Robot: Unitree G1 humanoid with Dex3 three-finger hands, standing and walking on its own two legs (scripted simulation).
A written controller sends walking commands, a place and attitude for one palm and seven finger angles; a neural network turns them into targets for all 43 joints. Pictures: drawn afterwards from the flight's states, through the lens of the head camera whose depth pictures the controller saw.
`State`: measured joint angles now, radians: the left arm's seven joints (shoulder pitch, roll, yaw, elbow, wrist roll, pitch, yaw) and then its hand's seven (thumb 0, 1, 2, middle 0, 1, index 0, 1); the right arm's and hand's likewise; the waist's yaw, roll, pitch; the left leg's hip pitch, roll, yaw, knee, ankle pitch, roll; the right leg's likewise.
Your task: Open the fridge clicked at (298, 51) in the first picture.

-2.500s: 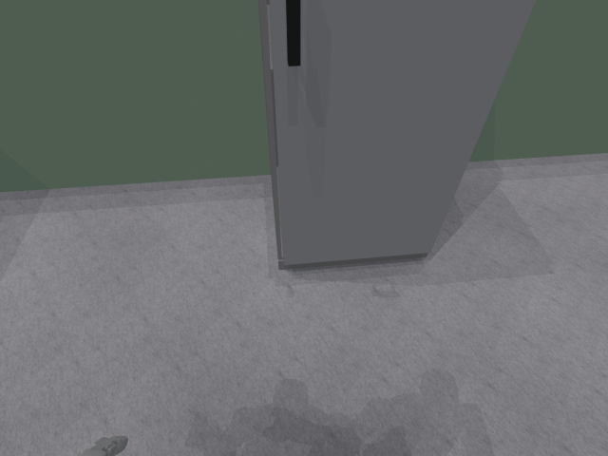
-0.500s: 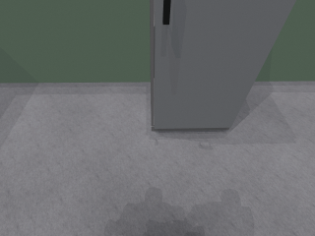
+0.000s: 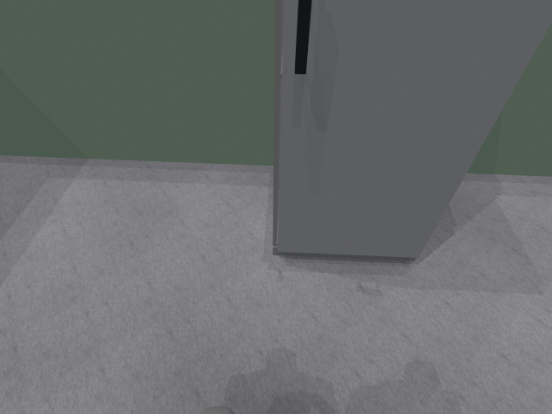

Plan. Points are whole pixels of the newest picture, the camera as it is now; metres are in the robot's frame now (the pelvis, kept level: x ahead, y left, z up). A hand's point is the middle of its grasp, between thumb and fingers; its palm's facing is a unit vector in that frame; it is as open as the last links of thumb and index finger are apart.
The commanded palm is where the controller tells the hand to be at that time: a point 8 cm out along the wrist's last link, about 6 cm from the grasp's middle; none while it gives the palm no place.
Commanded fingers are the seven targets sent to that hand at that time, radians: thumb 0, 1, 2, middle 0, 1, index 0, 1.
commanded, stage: take the last steps up to it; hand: left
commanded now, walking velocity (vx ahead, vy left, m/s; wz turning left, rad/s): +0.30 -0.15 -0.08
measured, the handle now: (303, 13) +0.84 +0.01 +0.24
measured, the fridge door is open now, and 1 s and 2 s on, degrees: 0 0 0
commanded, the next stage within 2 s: come to a stop and stand still in 0.68 s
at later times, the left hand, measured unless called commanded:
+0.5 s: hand (188, 375) +0.22 +0.18 -0.18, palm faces +0.01 -0.99 -0.13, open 7.4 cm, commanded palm none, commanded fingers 0.00 0.90 0.90 -0.20 -0.30 -0.20 -0.30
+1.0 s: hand (252, 288) +0.41 +0.09 -0.18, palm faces -0.01 -0.98 -0.21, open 7.2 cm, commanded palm none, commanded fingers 0.00 0.90 0.90 -0.20 -0.30 -0.20 -0.30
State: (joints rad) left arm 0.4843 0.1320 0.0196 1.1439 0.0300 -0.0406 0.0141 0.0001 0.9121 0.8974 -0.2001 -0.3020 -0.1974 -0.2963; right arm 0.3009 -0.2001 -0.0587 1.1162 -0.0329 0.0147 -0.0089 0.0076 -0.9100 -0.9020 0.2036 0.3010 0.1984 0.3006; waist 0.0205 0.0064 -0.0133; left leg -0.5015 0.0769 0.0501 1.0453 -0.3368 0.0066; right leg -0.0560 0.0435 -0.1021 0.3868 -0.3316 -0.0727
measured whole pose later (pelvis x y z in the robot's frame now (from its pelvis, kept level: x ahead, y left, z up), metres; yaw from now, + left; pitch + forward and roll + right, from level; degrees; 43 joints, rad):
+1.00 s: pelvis +0.36 -0.09 +0.00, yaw -2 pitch +0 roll -1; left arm 0.20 0.15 0.04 1.03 0.03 0.00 0.03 -0.01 0.94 0.90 -0.20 -0.30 -0.20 -0.30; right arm 0.20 -0.18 -0.05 1.05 -0.01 0.02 -0.03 0.00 -0.91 -0.90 0.20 0.30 0.19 0.30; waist 0.00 0.04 0.08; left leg -0.44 0.05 0.07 0.88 -0.42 -0.03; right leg -0.26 -0.04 -0.17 0.51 -0.24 -0.03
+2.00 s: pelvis +0.29 -0.07 +0.01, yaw -2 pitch +1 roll +0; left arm 0.40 0.06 0.01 1.12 0.03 -0.03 0.02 0.00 0.91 0.90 -0.20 -0.30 -0.20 -0.30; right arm 0.39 -0.17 -0.06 1.14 -0.03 0.05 0.00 0.00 -0.91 -0.90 0.20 0.30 0.20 0.30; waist 0.01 0.06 -0.02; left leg -0.37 0.07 0.04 0.81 -0.30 -0.04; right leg -0.09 -0.02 -0.09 0.33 -0.26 -0.01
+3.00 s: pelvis +0.27 -0.05 +0.01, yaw -3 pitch -2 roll +0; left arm 0.31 0.12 0.00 1.15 0.01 0.01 0.02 0.00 0.92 0.90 -0.20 -0.30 -0.20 -0.30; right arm 0.29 -0.13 -0.02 1.17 -0.01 0.01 -0.03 0.00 -0.91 -0.90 0.20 0.30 0.20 0.30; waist 0.00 0.01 0.04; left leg -0.18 0.08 0.09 0.40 -0.18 -0.04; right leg -0.11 -0.05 -0.09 0.40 -0.25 0.02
